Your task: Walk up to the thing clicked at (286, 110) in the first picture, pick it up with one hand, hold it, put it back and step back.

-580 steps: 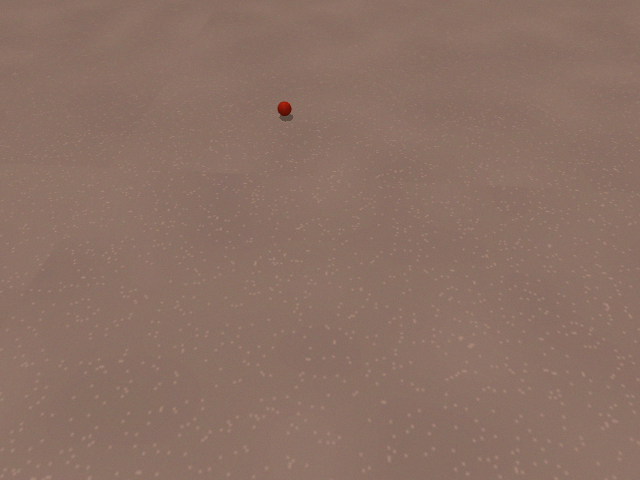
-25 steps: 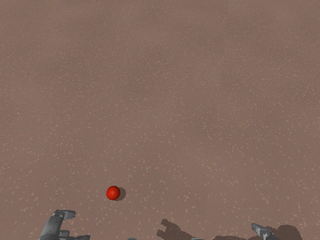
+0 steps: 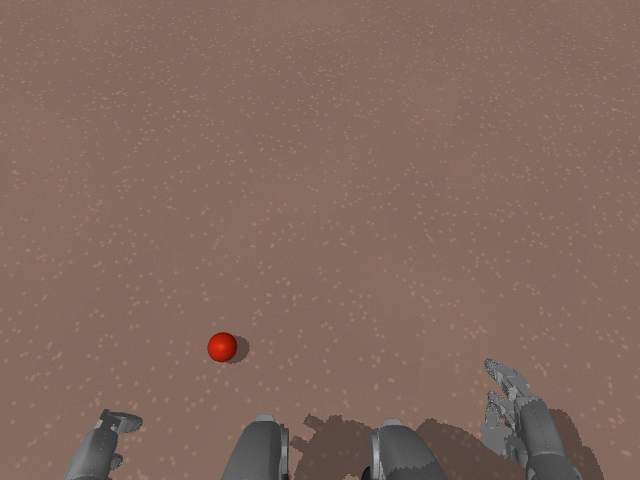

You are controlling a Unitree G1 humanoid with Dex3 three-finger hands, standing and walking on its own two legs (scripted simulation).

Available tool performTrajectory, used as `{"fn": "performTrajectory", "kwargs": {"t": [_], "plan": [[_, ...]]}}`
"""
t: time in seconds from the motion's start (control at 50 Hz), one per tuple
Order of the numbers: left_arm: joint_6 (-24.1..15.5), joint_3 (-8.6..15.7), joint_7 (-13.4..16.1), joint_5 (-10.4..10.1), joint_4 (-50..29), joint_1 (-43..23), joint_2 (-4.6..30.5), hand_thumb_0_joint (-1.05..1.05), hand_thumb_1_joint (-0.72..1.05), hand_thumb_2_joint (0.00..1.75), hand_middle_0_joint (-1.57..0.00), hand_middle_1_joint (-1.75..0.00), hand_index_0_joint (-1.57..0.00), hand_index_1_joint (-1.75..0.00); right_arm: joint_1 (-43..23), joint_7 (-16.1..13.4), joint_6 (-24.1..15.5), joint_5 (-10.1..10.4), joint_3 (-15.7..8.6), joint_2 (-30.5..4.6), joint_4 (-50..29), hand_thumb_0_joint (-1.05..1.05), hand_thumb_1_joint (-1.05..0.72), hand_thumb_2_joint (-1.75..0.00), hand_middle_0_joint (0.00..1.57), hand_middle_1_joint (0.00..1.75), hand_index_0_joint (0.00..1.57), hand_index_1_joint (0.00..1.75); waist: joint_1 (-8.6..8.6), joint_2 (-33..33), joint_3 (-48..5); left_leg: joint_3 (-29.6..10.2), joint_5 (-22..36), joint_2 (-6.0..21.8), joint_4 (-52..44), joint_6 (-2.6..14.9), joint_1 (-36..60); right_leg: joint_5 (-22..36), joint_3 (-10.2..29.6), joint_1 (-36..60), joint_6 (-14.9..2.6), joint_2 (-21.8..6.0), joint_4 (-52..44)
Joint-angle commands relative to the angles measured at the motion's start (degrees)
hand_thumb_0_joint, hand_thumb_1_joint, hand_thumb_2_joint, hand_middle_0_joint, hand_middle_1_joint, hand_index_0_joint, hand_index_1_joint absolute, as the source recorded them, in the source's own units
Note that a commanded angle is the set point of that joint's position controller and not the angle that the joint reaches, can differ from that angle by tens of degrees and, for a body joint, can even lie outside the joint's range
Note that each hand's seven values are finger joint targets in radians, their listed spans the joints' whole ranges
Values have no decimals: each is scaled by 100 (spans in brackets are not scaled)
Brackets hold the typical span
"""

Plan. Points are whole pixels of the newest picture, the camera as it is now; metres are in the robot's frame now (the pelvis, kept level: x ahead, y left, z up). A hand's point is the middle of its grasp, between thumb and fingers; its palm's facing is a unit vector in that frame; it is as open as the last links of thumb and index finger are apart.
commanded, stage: rise first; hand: left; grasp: from above
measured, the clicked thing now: (222, 347) +0.43 +0.27 -0.63
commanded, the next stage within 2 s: approach in 1.92 s
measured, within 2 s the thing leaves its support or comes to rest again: neither
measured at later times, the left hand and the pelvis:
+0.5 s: hand (161, 401) +0.25 +0.31 -0.35, palm faces -0.47 -0.36 -0.80, open 14.0 cm; pelvis -0.07 -0.01 -0.21, yaw -2 degrees
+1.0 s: hand (177, 375) +0.32 +0.32 -0.45, palm faces -0.48 -0.08 -0.87, open 14.1 cm; pelvis -0.09 +0.00 -0.30, yaw -5 degrees
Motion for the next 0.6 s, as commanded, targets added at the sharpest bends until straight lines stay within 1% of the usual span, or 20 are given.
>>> {"fn": "performTrajectory", "kwargs": {"t": [0.0,0.04,0.06,0.08,0.1,0.12,0.14,0.16,0.18,0.2,0.26,0.3,0.32,0.34,0.36,0.4,0.44,0.48,0.52,0.58], "plan": [[-464,456,144,475,-225,-777,1150,0,-53,95,-5,-108,-7,-107,-74,-30,-395,-11,-380,-970,-581,0,-87,-89,20,30,20,30,-169,474,-1241,-200,1402,-2,-199,-27,374,1045,-27,-643,-218,129,216],[-708,481,166,700,-81,-1104,1243,0,-52,95,-5,-109,-6,-107,-104,12,-457,-5,-411,-1035,-552,0,-85,-89,20,30,20,30,-116,507,-1487,-219,1147,-45,118,-49,31,858,-25,-1084,-220,119,621],[-833,445,169,843,-49,-1153,1270,0,-52,95,-5,-109,-6,-108,-132,39,-485,-8,-428,-1065,-537,0,-85,-89,20,30,20,30,-94,598,-1740,-229,1124,-55,300,-59,-52,849,-17,-1257,-222,116,846],[-963,341,167,936,-146,-1366,1278,0,-51,95,-4,-110,-6,-109,-125,61,-508,0,-443,-1084,-498,0,-85,-89,20,30,20,30,-120,594,-1998,-201,1181,-67,503,-38,-151,913,-3,-1402,-219,114,974],[-1075,352,189,1070,-174,-1505,1385,0,-52,96,-5,-110,-6,-109,-127,69,-526,9,-466,-1115,-463,0,-85,-89,20,30,20,30,-139,592,-2246,-177,1170,-90,707,-29,-273,956,15,-1483,-214,119,1131],[-1179,441,237,1165,-175,-1616,1553,0,-53,97,-5,-110,-6,-109,-152,78,-540,23,-494,-1163,-410,0,-86,-89,20,30,20,30,-120,627,-2414,-179,1279,-86,885,-25,-376,1034,20,-1639,-218,123,1320],[-1264,574,282,1285,93,-1594,1733,0,-53,97,-5,-111,-6,-110,-149,100,-545,27,-471,-1204,-340,0,-86,-89,20,30,20,30,-49,640,-2465,-219,1418,-82,1043,-39,-512,1081,5,-1842,-232,120,1557],[-1370,624,323,1408,88,-1827,1882,0,-54,97,-6,-111,-7,-109,-173,120,-542,30,-485,-1237,-295,0,-88,-89,20,30,20,30,-8,742,-2619,-216,1490,-92,1243,-33,-665,1111,14,-2086,-244,124,1770],[-1447,735,377,1558,277,-1897,2075,0,-55,97,-6,-110,-7,-109,-191,133,-522,34,-508,-1257,-232,0,-88,-90,20,30,20,30,44,682,-2725,-170,1522,-114,1471,5,-882,1171,34,-2163,-237,133,1891],[-1523,791,423,1670,331,-2185,2239,0,-55,98,-6,-110,-7,-109,-180,145,-495,49,-537,-1278,-184,0,-88,-90,20,30,20,30,4,577,-2806,-165,1441,-115,1638,24,-1120,1136,31,-2299,-236,137,2001],[-1639,872,498,1957,825,-2401,2409,0,-57,97,-7,-111,-9,-110,-126,210,-408,45,-537,-1270,11,0,-91,-90,20,30,20,30,135,477,-3108,-2,1609,-158,2198,92,-1639,1323,61,-2430,-217,161,2271],[-1748,1012,516,2141,966,-2962,2754,0,-57,98,-7,-110,-8,-109,-78,260,-351,23,-570,-1308,112,0,-92,-91,20,30,20,30,180,403,-3303,39,1487,-170,2528,111,-2031,1249,68,-2542,-209,158,2468],[-1809,910,505,2263,1131,-3138,2701,0,-56,97,-7,-111,-9,-110,-42,281,-330,5,-580,-1301,173,0,-91,-91,20,30,20,30,129,378,-3385,60,1397,-171,2714,121,-2226,1206,60,-2593,-199,160,2583],[-1885,937,487,2334,1162,-3441,2832,0,-55,98,-7,-110,-8,-109,-23,310,-303,-14,-603,-1309,209,0,-91,-90,20,30,20,30,117,162,-3533,66,1228,-159,2883,158,-2389,1092,67,-2635,-183,171,2606],[-1975,911,466,2465,1286,-3802,2981,0,-54,97,-7,-111,-8,-110,-6,311,-289,-23,-604,-1307,249,0,-90,-90,20,30,20,30,34,150,-3507,96,926,-164,3015,152,-2752,881,78,-2693,-168,170,2693],[-2144,896,412,2667,1528,-4212,3153,0,-53,98,-6,-111,-7,-109,89,320,-247,-44,-614,-1307,354,0,-88,-90,20,30,20,30,3,-61,-3576,149,562,-154,3269,174,-3214,591,107,-2716,-131,191,2772],[-2312,1031,408,2865,1644,-4502,3475,0,-53,98,-6,-110,-8,-108,187,331,-203,-63,-634,-1358,453,0,-88,-90,20,30,20,30,45,-7,-3817,167,477,-147,3426,163,-3301,460,79,-2762,-134,199,2924],[-2472,985,401,3041,1792,-4739,3537,0,-52,99,-5,-109,-7,-107,227,339,-149,-100,-653,-1401,548,0,-87,-90,20,30,20,30,54,75,-3805,148,322,-128,3587,157,-3345,273,12,-3117,-155,219,3089],[-2627,891,405,3196,1850,-5045,3544,0,-51,100,-5,-108,-6,-107,275,357,-111,-122,-654,-1413,632,0,-86,-89,20,30,20,30,-7,282,-3712,118,117,-121,3653,136,-3434,68,-76,-3442,-187,231,3259],[-2826,950,543,3469,2000,-5367,3794,0,-50,100,-4,-107,-5,-106,263,389,-34,-169,-615,-1453,695,0,-86,-89,20,30,20,30,-12,493,-3478,23,-366,-98,3734,136,-3650,-413,-210,-3975,-223,266,3517]]}}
